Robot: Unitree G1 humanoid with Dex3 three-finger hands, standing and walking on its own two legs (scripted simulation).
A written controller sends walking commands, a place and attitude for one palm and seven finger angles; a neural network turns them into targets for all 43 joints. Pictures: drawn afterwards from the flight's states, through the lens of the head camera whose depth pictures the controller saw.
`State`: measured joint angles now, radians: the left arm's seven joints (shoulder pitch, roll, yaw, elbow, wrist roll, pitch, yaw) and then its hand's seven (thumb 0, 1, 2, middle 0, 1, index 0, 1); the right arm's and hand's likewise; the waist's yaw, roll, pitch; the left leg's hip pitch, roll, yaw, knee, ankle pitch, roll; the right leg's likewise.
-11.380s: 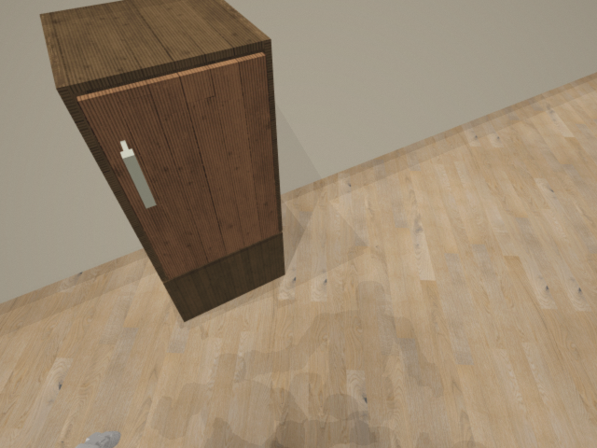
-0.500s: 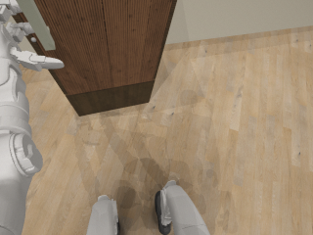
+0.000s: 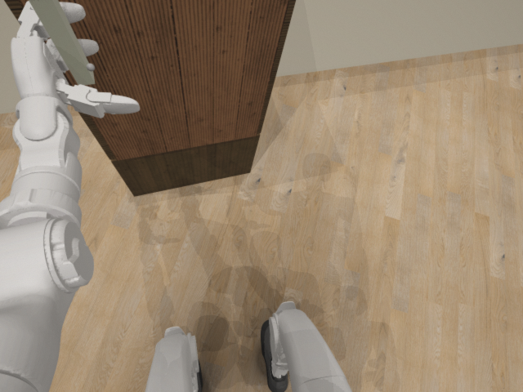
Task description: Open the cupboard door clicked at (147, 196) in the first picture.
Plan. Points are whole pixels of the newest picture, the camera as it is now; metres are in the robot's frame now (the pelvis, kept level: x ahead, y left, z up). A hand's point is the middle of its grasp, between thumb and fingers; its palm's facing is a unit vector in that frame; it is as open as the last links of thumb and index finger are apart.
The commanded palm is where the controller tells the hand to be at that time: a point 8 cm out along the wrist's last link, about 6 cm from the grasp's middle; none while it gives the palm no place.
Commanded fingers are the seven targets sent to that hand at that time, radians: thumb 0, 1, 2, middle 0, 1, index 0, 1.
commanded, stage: slide the fingers in behind the handle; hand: left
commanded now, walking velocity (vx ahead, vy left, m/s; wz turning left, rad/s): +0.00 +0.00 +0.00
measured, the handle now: (64, 29) +0.62 +0.20 +0.07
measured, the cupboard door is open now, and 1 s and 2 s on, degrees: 0 0 35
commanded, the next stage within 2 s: close the thumb around the handle in 0.36 s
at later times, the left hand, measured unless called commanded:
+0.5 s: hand (89, 63) +0.57 +0.17 +0.05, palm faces +0.13 -0.99 -0.02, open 13.9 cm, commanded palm +0.55 +0.20 +0.06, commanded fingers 0.00 -0.33 0.37 -0.31 -1.22 -0.31 -1.22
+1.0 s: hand (87, 63) +0.57 +0.17 +0.05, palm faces +0.13 -0.99 -0.02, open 6.8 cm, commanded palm +0.55 +0.20 +0.06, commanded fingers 0.00 0.90 0.90 -0.40 -1.35 -0.40 -1.35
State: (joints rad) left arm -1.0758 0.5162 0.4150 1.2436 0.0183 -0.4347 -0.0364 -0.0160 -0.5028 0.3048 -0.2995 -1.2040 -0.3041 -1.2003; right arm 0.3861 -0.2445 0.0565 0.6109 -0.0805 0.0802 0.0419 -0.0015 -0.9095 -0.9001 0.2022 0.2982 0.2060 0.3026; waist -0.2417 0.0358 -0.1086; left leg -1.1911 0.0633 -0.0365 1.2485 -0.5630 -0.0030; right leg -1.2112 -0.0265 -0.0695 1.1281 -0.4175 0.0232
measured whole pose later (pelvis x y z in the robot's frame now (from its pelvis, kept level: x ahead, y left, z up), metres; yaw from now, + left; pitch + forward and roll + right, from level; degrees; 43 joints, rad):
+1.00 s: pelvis +0.01 +0.00 +0.00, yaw +0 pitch +30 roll -4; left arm -1.08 0.54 0.44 1.24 0.02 -0.43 -0.04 0.00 0.53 0.75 -0.37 -1.31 -0.38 -1.31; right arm 0.39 -0.25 0.06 0.60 -0.08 0.08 0.04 0.00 -0.91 -0.90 0.20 0.30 0.21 0.30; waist -0.25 0.04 -0.11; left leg -1.20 0.07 -0.03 1.25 -0.57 0.00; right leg -1.22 -0.02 -0.07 1.13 -0.42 0.02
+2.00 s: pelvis +0.04 -0.02 +0.04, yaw +1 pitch +21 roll +0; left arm -0.23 -0.15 -0.04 0.47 0.13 -0.39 0.62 0.02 0.63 0.69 -0.34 -1.30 -0.38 -1.34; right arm 0.19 -0.17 -0.01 0.55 -0.10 0.04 0.07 0.00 -0.91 -0.90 0.20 0.30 0.20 0.30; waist -0.05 0.02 -0.16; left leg -0.85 0.05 0.01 1.06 -0.56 -0.03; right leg -0.93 -0.03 -0.02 1.03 -0.46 0.01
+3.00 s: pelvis -0.02 -0.05 +0.02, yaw +3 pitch +18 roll +1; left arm -0.38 -0.19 -0.06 0.63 0.17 -0.36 0.79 0.00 -0.37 0.36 -0.30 -1.15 -0.30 -1.15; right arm 0.18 -0.18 -0.03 0.69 -0.13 -0.08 0.01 0.01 -0.91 -0.90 0.20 0.30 0.20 0.30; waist -0.05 0.03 -0.16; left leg -0.93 0.03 -0.05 1.11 -0.49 -0.07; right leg -1.00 -0.04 -0.07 1.11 -0.42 -0.04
